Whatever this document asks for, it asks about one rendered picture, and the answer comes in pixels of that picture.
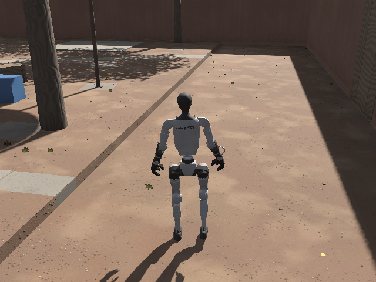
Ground robot right forearm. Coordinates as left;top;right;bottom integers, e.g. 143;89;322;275
211;140;223;161

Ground right robot hand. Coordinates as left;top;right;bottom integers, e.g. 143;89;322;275
211;158;225;171

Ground robot left forearm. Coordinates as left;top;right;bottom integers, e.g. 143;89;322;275
153;142;164;165

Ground left robot hand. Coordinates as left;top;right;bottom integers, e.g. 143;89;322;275
151;163;165;176

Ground right robot upper arm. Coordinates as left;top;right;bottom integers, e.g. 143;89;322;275
198;117;216;149

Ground right robot thigh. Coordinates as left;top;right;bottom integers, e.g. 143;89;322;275
196;163;209;200

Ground left robot upper arm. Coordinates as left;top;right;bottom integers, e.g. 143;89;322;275
158;119;173;151

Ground robot right shin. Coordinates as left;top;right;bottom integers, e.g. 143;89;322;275
200;190;208;231

